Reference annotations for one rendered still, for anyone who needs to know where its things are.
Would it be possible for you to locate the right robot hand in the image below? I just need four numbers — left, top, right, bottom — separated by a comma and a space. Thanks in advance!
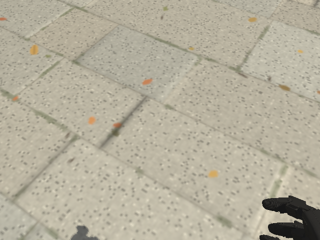
259, 195, 320, 240

